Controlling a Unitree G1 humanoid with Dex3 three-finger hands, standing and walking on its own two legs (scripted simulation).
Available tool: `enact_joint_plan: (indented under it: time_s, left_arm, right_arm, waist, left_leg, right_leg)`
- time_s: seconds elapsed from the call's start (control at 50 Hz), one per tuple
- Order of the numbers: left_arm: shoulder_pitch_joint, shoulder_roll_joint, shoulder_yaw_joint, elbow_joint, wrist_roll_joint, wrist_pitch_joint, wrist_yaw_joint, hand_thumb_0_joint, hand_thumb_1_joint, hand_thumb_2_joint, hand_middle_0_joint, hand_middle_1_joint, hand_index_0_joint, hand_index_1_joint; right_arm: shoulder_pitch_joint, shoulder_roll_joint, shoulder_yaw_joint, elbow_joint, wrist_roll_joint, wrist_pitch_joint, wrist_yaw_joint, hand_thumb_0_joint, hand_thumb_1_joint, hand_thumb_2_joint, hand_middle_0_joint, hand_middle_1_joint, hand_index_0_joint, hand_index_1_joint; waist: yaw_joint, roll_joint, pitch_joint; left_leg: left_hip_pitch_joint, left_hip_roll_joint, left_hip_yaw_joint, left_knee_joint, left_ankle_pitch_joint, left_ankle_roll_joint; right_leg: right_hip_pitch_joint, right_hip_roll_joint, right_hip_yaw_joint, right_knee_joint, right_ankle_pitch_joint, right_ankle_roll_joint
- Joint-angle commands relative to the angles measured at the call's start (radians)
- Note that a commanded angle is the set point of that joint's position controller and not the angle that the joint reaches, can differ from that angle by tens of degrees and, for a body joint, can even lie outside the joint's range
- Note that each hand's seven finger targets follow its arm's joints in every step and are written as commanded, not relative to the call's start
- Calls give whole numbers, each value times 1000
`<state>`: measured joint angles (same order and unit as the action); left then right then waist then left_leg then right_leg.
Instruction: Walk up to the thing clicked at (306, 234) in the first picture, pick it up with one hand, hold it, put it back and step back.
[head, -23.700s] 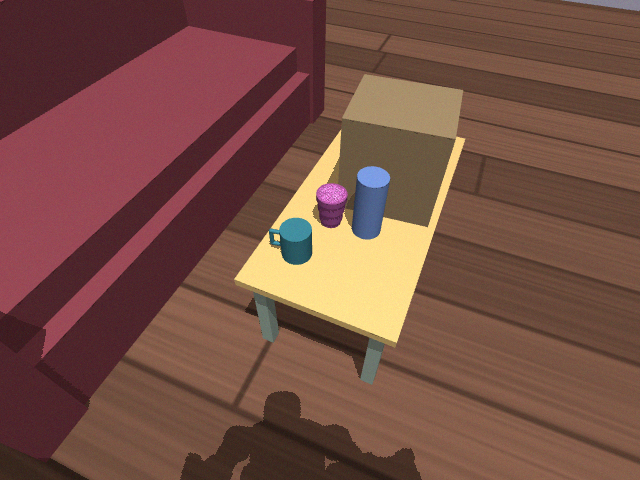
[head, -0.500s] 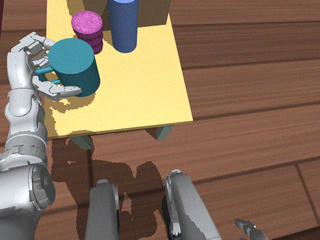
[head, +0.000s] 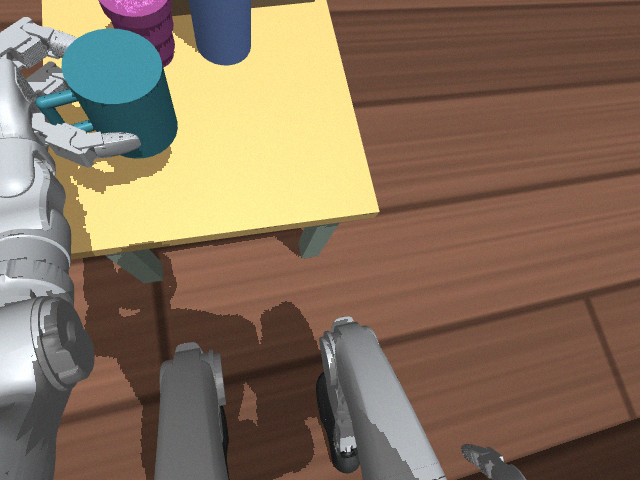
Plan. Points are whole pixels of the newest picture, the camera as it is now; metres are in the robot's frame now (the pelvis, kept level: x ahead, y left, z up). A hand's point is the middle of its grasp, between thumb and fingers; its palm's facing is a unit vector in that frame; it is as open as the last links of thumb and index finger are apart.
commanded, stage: lower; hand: left
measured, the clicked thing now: (110, 103) +0.54 +0.16 +0.01
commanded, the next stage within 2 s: loosen in 0.86 s
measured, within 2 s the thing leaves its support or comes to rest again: rests again in 0.70 s
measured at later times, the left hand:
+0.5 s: hand (103, 124) +0.56 +0.19 -0.06, palm faces +0.11 -0.99 -0.07, open 11.1 cm
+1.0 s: hand (112, 136) +0.56 +0.19 -0.09, palm faces +0.09 -0.99 -0.08, open 11.1 cm
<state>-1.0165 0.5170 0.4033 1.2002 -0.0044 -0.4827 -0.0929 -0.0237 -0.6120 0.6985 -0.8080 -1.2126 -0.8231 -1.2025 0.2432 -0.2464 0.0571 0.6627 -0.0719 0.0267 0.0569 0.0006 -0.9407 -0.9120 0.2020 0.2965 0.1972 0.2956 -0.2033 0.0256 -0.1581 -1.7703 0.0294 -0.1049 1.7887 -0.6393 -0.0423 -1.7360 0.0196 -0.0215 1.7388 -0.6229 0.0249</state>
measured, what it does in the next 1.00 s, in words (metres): lowers itself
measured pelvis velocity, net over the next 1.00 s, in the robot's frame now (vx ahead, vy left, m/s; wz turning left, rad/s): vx -0.01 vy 0.00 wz -0.02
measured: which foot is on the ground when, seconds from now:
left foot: down 0.00-1.00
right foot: down 0.00-1.00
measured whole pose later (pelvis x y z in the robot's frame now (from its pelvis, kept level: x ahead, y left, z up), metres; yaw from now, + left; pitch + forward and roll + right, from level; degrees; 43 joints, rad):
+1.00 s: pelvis -0.01 +0.00 -0.10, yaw -1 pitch +37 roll -5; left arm -1.11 0.58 0.40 1.18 0.03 -0.43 -0.10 -0.02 -0.61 0.69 -0.81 -1.21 -0.82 -1.21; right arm 0.23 -0.28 0.08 0.64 -0.09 0.06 0.06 0.00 -0.93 -0.91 0.20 0.30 0.20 0.30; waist -0.23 0.03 -0.11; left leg -2.07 0.00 -0.13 2.10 -0.68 -0.05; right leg -2.02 0.01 -0.02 2.05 -0.67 0.04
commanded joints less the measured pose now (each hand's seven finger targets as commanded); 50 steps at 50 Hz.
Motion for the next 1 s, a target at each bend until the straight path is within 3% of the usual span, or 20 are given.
enact_joint_plan:
  time_s: [0.0, 0.02, 0.12, 0.14, 0.2, 0.28, 0.32, 0.34, 0.4, 0.48, 0.58, 0.64, 0.76, 0.78, 0.84, 0.94, 0.96, 0.98]
  left_arm:
    - [-384, 187, 18, -118, -17, -84, -3, 0, -72, 1211, -1324, -1450, -1337, -1453]
    - [-469, 225, 20, -237, -13, -101, -4, 0, -56, 1234, -1335, -1469, -1350, -1471]
    - [-493, 259, 28, -226, 3, -114, -2, 0, -36, 1252, -1335, -1482, -1349, -1485]
    - [-538, 283, 32, -279, 0, -120, 0, 0, -21, 1253, -1341, -1474, -1349, -1481]
    - [-579, 270, 27, -310, -14, -117, -5, 0, -38, 1251, -1330, -1470, -1338, -1478]
    - [-583, 307, 40, -320, -2, -105, -1, 0, -55, 1240, -1298, -1436, -1301, -1449]
    - [-576, 271, 24, -276, -2, -97, -1, 0, -73, 1241, -1290, -1432, -1293, -1446]
    - [-573, 289, 40, -283, -3, -95, 4, 0, -85, 1239, -1297, -1434, -1299, -1449]
    - [-539, 267, 34, -230, -4, -75, 2, 0, -93, 1246, -1296, -1443, -1301, -1455]
    - [-517, 277, 50, -187, 9, -63, 6, 0, -64, 1246, -1324, -1460, -1334, -1468]
    - [-542, 320, 60, -227, 16, -64, 2, 0, -46, 1245, -1323, -1465, -1336, -1469]
    - [-594, 337, 59, -289, 19, -70, 6, 0, -26, 1254, -1327, -1464, -1338, -1470]
    - [-601, 315, 36, -296, 20, -56, 0, 0, -52, 1231, -1289, -1422, -1293, -1435]
    - [-629, 313, 27, -352, 21, -58, 3, 0, -59, 1228, -1284, -1418, -1287, -1430]
    - [-583, 255, 2, -287, 23, -41, 2, 0, -36, 1232, -1272, -1413, -1278, -1423]
    - [-543, 273, 18, -232, 21, -24, -1, 0, -39, 1227, -1283, -1421, -1290, -1429]
    - [-549, 256, -1, -241, 18, -25, -3, 0, -114, 1147, -1363, -1423, -1370, -1423]
    - [-555, 270, 13, -262, 17, -27, -4, 0, -194, 1067, -1283, -1343, -1310, -1343]
  right_arm:
    - [176, -190, -61, -30, -2, -13, -16, 0, -924, -906, 200, 301, 200, 301]
    - [186, -193, -65, -34, -7, -15, -13, 0, -918, -905, 200, 301, 200, 301]
    - [198, -209, -58, -39, -12, -13, -7, 0, -925, -908, 200, 300, 200, 300]
    - [200, -212, -59, -43, -13, -11, -8, 0, -929, -910, 200, 300, 200, 300]
    - [212, -210, -54, -32, -13, -11, -8, 0, -936, -912, 200, 300, 200, 300]
    - [211, -218, -56, -23, -17, -3, -12, 0, -936, -913, 200, 300, 199, 300]
    - [215, -218, -55, -13, -17, -1, -11, 0, -937, -914, 200, 300, 200, 300]
    - [215, -218, -52, -16, -17, 0, -12, 0, -935, -913, 200, 300, 200, 300]
    - [210, -219, -50, -15, -16, 3, -11, 0, -934, -912, 200, 300, 200, 300]
    - [205, -221, -51, -26, -15, 9, -11, 0, -928, -908, 200, 300, 200, 300]
    - [197, -216, -47, -43, -19, 17, -7, 0, -920, -906, 200, 301, 200, 301]
    - [203, -224, -45, -41, -21, 19, -8, 0, -921, -907, 200, 301, 200, 301]
    - [206, -239, -49, -28, -21, 24, -11, 0, -929, -910, 200, 300, 200, 300]
    - [210, -232, -48, -34, -22, 24, -10, 0, -925, -910, 200, 301, 200, 301]
    - [216, -233, -47, -26, -20, 26, -10, 0, -921, -908, 200, 300, 200, 300]
    - [210, -244, -50, -30, -18, 32, -13, 0, -920, -907, 200, 301, 200, 301]
    - [201, -240, -48, -40, -18, 31, -13, 0, -931, -902, 201, 300, 200, 300]
    - [214, -243, -48, -35, -18, 29, -13, 0, -927, -895, 201, 300, 201, 300]
  waist:
    - [-34, 112, -552]
    - [-27, 157, -618]
    - [-24, 233, -708]
    - [-22, 253, -756]
    - [-27, 283, -789]
    - [-20, 314, -810]
    - [-42, 300, -765]
    - [-35, 272, -765]
    - [-46, 237, -729]
    - [-54, 166, -666]
    - [-38, 161, -711]
    - [-42, 229, -742]
    - [-46, 301, -745]
    - [-45, 316, -768]
    - [-57, 291, -723]
    - [-66, 227, -669]
    - [-64, 206, -668]
    - [-59, 211, -692]
  left_leg:
    - [309, -9, 44, -148, 140, 74]
    - [325, -9, 50, -129, 168, 73]
    - [416, -6, 29, -99, 258, 59]
    - [422, -7, 32, -87, 275, 59]
    - [433, -9, 34, -65, 292, 56]
    - [432, -10, 38, -39, 295, 54]
    - [392, -11, 39, -24, 264, 55]
    - [361, -12, 43, -16, 263, 58]
    - [313, -12, 46, 18, 259, 65]
    - [200, -16, 49, 33, 176, 73]
    - [166, -16, 66, 65, 155, 75]
    - [204, -16, 56, 63, 164, 65]
    - [276, -13, 43, 70, 204, 54]
    - [279, -14, 44, 70, 211, 52]
    - [268, -14, 41, 76, 224, 52]
    - [187, -20, 46, 98, 172, 64]
    - [160, -21, 51, 105, 158, 67]
    - [175, -20, 49, 109, 195, 66]
  right_leg:
    - [296, 4, -14, -184, 169, -58]
    - [298, 5, -8, -167, 193, -58]
    - [224, 5, -35, -87, 236, -70]
    - [243, 5, -31, -78, 251, -68]
    - [239, 0, -33, -51, 267, -68]
    - [210, -1, -31, -24, 262, -68]
    - [189, -2, -36, -17, 243, -67]
    - [207, -1, -36, -13, 250, -64]
    - [186, -2, -36, 3, 254, -60]
    - [178, 0, -39, 2, 200, -54]
    - [219, 5, -29, 18, 191, -47]
    - [178, 5, -44, 56, 186, -57]
    - [101, -3, -52, 87, 197, -65]
    - [113, -1, -53, 89, 206, -66]
    - [90, -4, -60, 94, 218, -67]
    - [103, -4, -57, 81, 192, -58]
    - [118, -1, -56, 80, 189, -55]
    - [131, -3, -57, 89, 223, -56]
